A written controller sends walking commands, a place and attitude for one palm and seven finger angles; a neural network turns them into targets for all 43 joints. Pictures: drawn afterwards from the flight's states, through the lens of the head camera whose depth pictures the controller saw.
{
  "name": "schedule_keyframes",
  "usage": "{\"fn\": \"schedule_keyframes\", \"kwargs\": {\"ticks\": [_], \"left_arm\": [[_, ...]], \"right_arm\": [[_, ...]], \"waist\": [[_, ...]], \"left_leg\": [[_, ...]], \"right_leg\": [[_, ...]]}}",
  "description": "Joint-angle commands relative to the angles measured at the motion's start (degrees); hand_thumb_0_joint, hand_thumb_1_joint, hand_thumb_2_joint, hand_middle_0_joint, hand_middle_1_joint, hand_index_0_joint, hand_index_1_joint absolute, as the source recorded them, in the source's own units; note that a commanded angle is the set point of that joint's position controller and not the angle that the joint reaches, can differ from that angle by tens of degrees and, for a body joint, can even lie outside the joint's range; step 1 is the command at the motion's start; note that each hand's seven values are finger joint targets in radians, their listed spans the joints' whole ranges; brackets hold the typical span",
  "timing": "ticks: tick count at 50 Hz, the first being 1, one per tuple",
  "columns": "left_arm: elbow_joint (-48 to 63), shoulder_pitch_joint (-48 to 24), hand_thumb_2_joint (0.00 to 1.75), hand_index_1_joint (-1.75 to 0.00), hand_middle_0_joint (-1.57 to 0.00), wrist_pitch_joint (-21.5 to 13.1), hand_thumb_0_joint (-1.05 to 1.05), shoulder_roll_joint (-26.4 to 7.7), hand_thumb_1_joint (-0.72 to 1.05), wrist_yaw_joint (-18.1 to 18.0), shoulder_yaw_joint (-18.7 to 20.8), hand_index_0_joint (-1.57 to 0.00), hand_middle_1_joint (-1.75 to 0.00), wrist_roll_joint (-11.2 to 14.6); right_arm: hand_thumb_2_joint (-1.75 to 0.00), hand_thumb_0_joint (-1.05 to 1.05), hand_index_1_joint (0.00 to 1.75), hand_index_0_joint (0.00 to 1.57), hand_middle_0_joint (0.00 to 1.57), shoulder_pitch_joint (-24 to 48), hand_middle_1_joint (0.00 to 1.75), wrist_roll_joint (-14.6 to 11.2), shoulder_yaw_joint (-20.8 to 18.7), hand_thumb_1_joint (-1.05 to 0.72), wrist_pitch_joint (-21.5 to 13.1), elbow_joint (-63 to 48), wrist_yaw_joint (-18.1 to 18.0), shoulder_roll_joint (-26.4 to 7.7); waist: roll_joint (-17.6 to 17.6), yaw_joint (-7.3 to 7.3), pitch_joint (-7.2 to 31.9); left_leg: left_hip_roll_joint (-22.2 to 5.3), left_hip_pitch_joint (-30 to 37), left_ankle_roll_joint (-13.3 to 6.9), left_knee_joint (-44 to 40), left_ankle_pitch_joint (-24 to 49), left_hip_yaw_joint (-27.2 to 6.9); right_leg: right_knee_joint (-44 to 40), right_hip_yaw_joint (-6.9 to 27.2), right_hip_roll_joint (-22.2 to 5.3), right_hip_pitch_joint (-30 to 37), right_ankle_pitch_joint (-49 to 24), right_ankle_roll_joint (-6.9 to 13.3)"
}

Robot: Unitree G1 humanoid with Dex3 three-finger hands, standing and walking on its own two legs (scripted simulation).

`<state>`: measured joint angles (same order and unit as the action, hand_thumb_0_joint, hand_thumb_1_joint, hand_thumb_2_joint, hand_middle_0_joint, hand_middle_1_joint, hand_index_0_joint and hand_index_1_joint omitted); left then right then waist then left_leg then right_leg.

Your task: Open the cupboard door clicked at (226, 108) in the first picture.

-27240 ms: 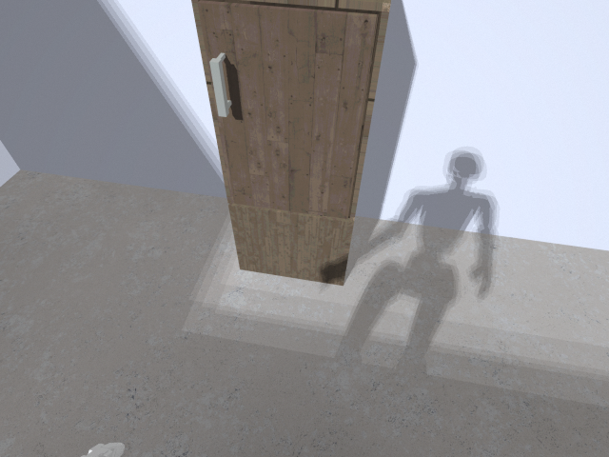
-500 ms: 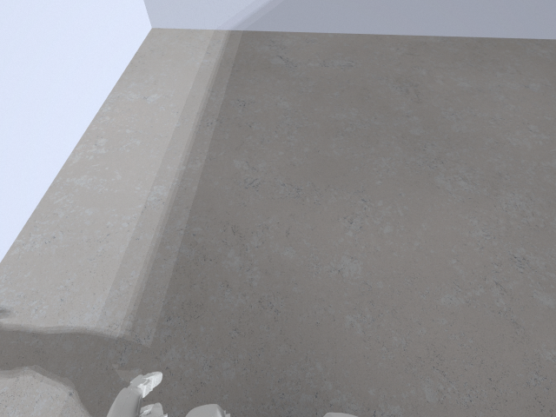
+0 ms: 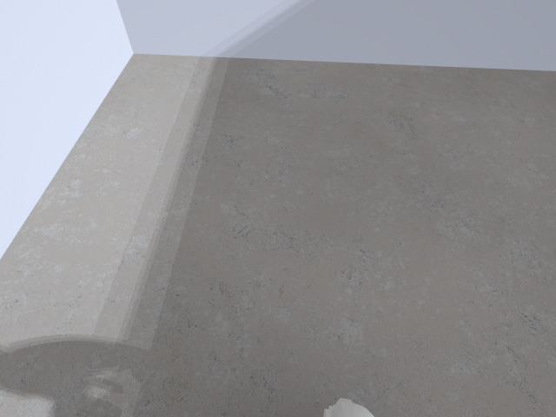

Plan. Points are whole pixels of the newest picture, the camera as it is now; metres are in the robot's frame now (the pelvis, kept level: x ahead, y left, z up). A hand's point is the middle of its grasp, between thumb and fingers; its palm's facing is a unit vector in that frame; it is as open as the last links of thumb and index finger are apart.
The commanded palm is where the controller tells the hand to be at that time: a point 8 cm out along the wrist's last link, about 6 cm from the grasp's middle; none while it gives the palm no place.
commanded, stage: walk to a spot facing it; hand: left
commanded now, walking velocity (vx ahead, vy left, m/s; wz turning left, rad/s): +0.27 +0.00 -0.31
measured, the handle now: out of the picture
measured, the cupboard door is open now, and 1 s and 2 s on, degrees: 45 45 45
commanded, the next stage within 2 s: turn to face it in 0.04 s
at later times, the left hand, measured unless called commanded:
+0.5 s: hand (205, 364) +0.23 +0.15 -0.19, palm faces +0.17 -0.97 -0.17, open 7.2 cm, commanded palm none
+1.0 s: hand (216, 340) +0.27 +0.13 -0.16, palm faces +0.40 -0.87 -0.29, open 7.3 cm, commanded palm none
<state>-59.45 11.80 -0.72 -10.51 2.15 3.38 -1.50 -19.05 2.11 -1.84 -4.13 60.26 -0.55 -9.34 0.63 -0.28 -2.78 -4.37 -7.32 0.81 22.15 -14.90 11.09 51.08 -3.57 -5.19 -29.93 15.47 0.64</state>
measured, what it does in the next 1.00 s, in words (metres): walks ahead, turning left: right foot, then left foot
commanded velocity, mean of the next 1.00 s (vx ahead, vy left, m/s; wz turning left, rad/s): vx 0.02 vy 0.00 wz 0.51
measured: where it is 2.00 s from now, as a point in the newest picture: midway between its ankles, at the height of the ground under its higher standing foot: (324, 396)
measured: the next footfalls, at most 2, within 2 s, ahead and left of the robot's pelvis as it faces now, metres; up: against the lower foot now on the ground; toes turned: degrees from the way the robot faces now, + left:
right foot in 0.12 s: +0.19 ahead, -0.15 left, +0.00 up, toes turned -9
left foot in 0.50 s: +0.28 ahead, +0.08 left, +0.00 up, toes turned +16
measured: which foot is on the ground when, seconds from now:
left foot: down 0.00-0.12, up 0.14-0.48, down 0.50-0.88, up 0.90-1.00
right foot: up 0.00-0.10, down 0.12-0.50, up 0.52-0.86, down 0.88-1.00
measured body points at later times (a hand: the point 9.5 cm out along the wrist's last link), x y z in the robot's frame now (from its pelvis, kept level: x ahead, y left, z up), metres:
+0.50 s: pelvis +0.20 -0.04 -0.02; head +0.22 -0.01 +0.43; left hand +0.22 +0.20 -0.18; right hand +0.27 -0.27 -0.16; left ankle +0.24 +0.07 -0.74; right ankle +0.16 -0.14 -0.74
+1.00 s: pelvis +0.25 -0.10 -0.01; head +0.30 -0.10 +0.44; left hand +0.24 +0.18 -0.13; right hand +0.43 -0.31 -0.16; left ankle +0.20 +0.03 -0.67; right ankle +0.30 -0.21 -0.74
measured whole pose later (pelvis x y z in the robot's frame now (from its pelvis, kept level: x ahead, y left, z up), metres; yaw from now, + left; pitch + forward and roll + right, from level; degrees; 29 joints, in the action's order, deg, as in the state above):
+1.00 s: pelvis +0.25 -0.10 -0.01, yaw +25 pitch +1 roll +1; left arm -51.1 8.8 0.9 -11.3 -1.4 2.4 -1.3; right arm -9.6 1.0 -5.4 4.7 53.9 1.0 -15.4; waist -2.0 1.2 -4.7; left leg 0.1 -30.5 2.5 62.5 -26.1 -0.4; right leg 33.1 -5.1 -5.1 -15.6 18.0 -0.7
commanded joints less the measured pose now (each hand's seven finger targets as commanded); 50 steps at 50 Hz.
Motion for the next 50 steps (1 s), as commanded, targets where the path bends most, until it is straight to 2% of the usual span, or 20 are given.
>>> {"fn": "schedule_keyframes", "kwargs": {"ticks": [1,4,5,6,7,8,14,23,24,25,26,29,33,38,42,43,44,45,48,50], "left_arm": [[4.34,-3.98,0.9,-0.3,-0.2,-1.14,0.0,-1.17,0.9,0.55,0.2,-0.2,-0.3,-0.09],[1.9,3.83,0.9,-0.3,-0.2,-1.24,0.0,-4.13,0.9,0.15,1.31,-0.2,-0.3,-0.28],[-0.23,11.06,0.9,-0.3,-0.2,-1.84,0.0,-7.62,0.9,-0.29,2.31,-0.2,-0.3,-0.46],[-2.17,17.93,0.9,-0.3,-0.2,-2.36,0.0,-14.03,0.9,-1.17,3.94,-0.2,-0.3,-0.44],[-1.85,18.08,0.9,-0.3,-0.2,-2.13,0.0,-15.73,0.9,-1.87,3.89,-0.2,-0.3,0.81],[-0.79,13.63,0.9,-0.3,-0.2,-1.78,0.0,-13.36,0.9,-2.38,3.38,-0.2,-0.3,1.09],[1.63,1.2,0.9,-0.3,-0.2,-3.14,0.0,-4.59,0.9,-3.25,0.15,-0.2,-0.3,0.38],[2.75,1.04,0.9,-0.3,-0.2,-1.14,0.0,-7.87,0.9,-3.53,1.58,-0.2,-0.3,0.66],[3.75,1.57,0.9,-0.3,-0.2,-0.67,0.0,-6.95,0.9,-3.49,1.68,-0.2,-0.3,0.91],[5.75,2.07,0.9,-0.3,-0.2,-0.22,0.0,-4.27,0.9,-3.34,1.13,-0.2,-0.3,1.66],[7.24,-1.35,0.9,-0.3,-0.2,0.5,0.0,-6.19,0.9,-3.58,0.87,-0.2,-0.3,1.03],[7.82,-5.0,0.9,-0.3,-0.2,0.85,0.0,-5.71,0.9,-3.2,1.44,-0.2,-0.3,0.37],[7.7,-2.58,0.9,-0.3,-0.2,1.58,0.0,-5.0,0.9,-2.93,1.22,-0.2,-0.3,0.72],[10.17,-4.56,0.9,-0.3,-0.2,2.06,0.0,-5.38,0.9,-2.98,1.09,-0.2,-0.3,0.68],[9.21,2.06,0.9,-0.3,-0.2,1.54,0.0,-7.02,0.9,-3.19,1.76,-0.2,-0.3,0.86],[9.22,4.41,0.9,-0.3,-0.2,0.91,0.0,-10.86,0.9,-3.56,2.41,-0.2,-0.3,0.22],[9.75,4.85,0.9,-0.3,-0.2,0.51,0.0,-16.53,0.9,-4.04,3.55,-0.2,-0.3,-0.55],[10.57,3.67,0.9,-0.3,-0.2,0.56,0.0,-16.91,0.9,-4.23,3.09,-0.2,-0.3,-0.11],[12.77,-4.81,0.9,-0.3,-0.2,0.73,0.0,-11.28,0.9,-4.27,1.72,-0.2,-0.3,0.07],[12.71,-3.5,0.9,-0.3,-0.2,0.31,0.0,-10.25,0.9,-4.14,1.22,-0.2,-0.3,-0.03]], "right_arm": [[-0.9,0.0,0.3,0.2,0.2,-5.03,0.3,-0.03,-2.15,-0.9,0.25,-0.4,0.03,-9.16],[-0.9,0.0,0.3,0.2,0.2,-2.87,0.3,-0.25,-1.84,-0.9,1.12,-0.36,0.22,-8.88],[-0.9,0.0,0.3,0.2,0.2,-1.66,0.3,-0.73,-1.48,-0.9,1.16,-0.76,0.43,-7.59],[-0.9,0.0,0.3,0.2,0.2,-2.31,0.3,-1.43,-0.98,-0.9,1.1,-2.18,0.94,-4.21],[-0.9,0.0,0.3,0.2,0.2,-0.4,0.3,-1.68,-1.3,-0.9,1.43,-3.47,0.66,-5.52],[-0.9,0.0,0.3,0.2,0.2,0.94,0.3,-1.43,-1.77,-0.9,1.89,-3.28,0.69,-5.5],[-0.9,0.0,0.3,0.2,0.2,-4.52,0.3,-1.33,-0.44,-0.9,3.91,1.55,0.14,-0.14],[-0.9,0.0,0.3,0.2,0.2,0.97,0.3,-0.76,-1.18,-0.9,4.45,-3.02,1.27,-4.03],[-0.9,0.0,0.3,0.2,0.2,-2.64,0.3,-0.34,-2.11,-0.9,4.15,-2.92,1.11,-8.08],[-0.9,0.0,0.3,0.2,0.2,-5.2,0.3,0.02,-3.28,-0.9,3.94,-3.52,0.57,-13.92],[-0.9,0.0,0.3,0.2,0.2,-5.66,0.3,-0.21,-3.5,-0.9,4.6,-3.09,-0.27,-15.62],[-0.9,0.0,0.3,0.2,0.2,0.04,0.3,-0.31,-2.93,-0.9,3.92,-5.75,-1.16,-12.52],[-0.9,0.0,0.3,0.2,0.2,3.62,0.3,-0.64,-3.16,-0.9,3.56,-7.55,-1.31,-13.09],[-0.9,0.0,0.3,0.2,0.2,5.37,0.3,-0.37,-4.42,-0.9,4.79,-8.8,-0.5,-14.66],[-0.9,0.0,0.3,0.2,0.2,11.18,0.3,-0.83,-5.05,-0.9,5.96,-11.31,0.03,-14.62],[-0.9,0.0,0.3,0.2,0.2,11.96,0.3,-1.38,-4.9,-0.9,6.06,-12.29,0.42,-12.24],[-0.9,0.0,0.3,0.2,0.2,12.02,0.3,-1.53,-4.29,-0.9,6.03,-13.76,0.71,-8.05],[-0.9,0.0,0.3,0.2,0.2,13.87,0.3,-1.12,-4.7,-0.9,6.12,-13.98,0.99,-10.94],[-0.9,0.0,0.3,0.2,0.2,10.57,0.3,-0.99,-4.69,-0.9,7.48,-11.42,1.82,-9.25],[-0.9,0.0,0.3,0.2,0.2,11.42,0.3,-1.14,-3.88,-0.9,7.37,-11.76,2.16,-8.34]], "waist": [[-7.59,1.88,-1.0],[-4.76,-2.71,0.72],[2.45,-6.41,3.32],[19.07,-8.68,6.6],[18.36,-7.91,7.46],[10.22,-5.76,2.06],[5.21,2.65,4.59],[2.08,2.42,4.07],[-7.11,4.0,6.57],[-22.42,4.73,8.26],[-16.74,5.95,10.28],[-10.56,3.1,6.92],[-7.17,1.51,9.99],[-9.66,2.1,8.09],[-8.69,-1.57,6.27],[0.56,-2.98,6.7],[19.1,-3.63,5.69],[16.7,-3.84,4.38],[13.21,1.78,2.5],[13.41,1.42,2.15]], "left_leg": [[-13.02,-2.42,-6.49,-9.01,7.54,-4.04],[-10.16,-7.55,-3.74,0.94,4.86,-0.74],[-6.29,-14.11,-1.81,14.02,4.61,2.4],[1.29,-26.11,0.58,31.9,-11.66,4.9],[0.9,-29.0,0.16,44.47,-22.01,-2.83],[-1.45,-30.04,-0.29,46.93,-17.4,-7.44],[-2.84,-15.97,1.27,32.98,-5.36,-8.02],[0.3,-7.96,0.58,8.67,6.69,-4.15],[-4.89,-1.76,-2.5,4.05,18.94,-12.6],[-18.62,4.5,-11.04,0.18,39.28,-32.07],[-21.66,3.93,-15.21,-0.9,37.18,-35.51],[-15.83,-1.05,-11.98,-1.58,29.86,-31.19],[-11.17,1.04,-10.23,0.35,32.89,-22.95],[-9.23,-3.48,-9.66,-0.57,21.07,-24.96],[-4.96,-16.52,-6.18,3.32,8.66,-25.57],[0.04,-23.26,-2.77,9.73,-0.23,-21.42],[8.12,-31.2,1.89,25.33,-16.0,-10.66],[5.22,-29.18,1.28,39.55,-21.34,-12.71],[2.03,-26.9,2.24,49.5,-11.57,-11.91],[1.94,-25.16,3.13,42.83,-11.14,-9.53]], "right_leg": [[-12.05,-3.87,1.45,6.44,-4.31,-0.18],[-17.63,-4.84,3.82,20.78,-5.81,0.94],[-20.93,1.81,0.18,31.55,-1.01,3.21],[-31.0,23.61,-13.85,39.37,5.48,9.25],[-39.38,34.21,-20.16,37.49,6.02,13.08],[-40.11,29.18,-19.51,32.4,5.22,13.08],[-36.23,0.4,-12.79,17.34,-24.9,7.38],[-20.26,-6.79,-12.45,20.3,-23.83,2.67],[-10.42,-9.05,-8.71,14.74,-13.23,-0.47],[3.43,-9.37,-0.44,2.25,19.09,-4.82],[12.26,-0.35,1.21,1.11,25.34,-4.16],[18.57,3.77,-0.24,-4.24,13.99,-4.63],[11.0,3.51,0.89,-1.12,9.32,-5.5],[-1.8,1.9,2.98,4.96,10.22,-5.37],[-21.89,0.24,4.58,21.62,-0.41,-4.47],[-31.23,7.03,-2.43,28.07,1.67,-2.69],[-37.82,24.3,-19.24,29.41,1.31,3.69],[-37.9,26.13,-24.68,21.3,-4.05,8.24],[-33.9,11.14,-15.19,16.36,-9.27,5.83],[-31.08,3.91,-13.14,18.94,-21.74,4.91]]}}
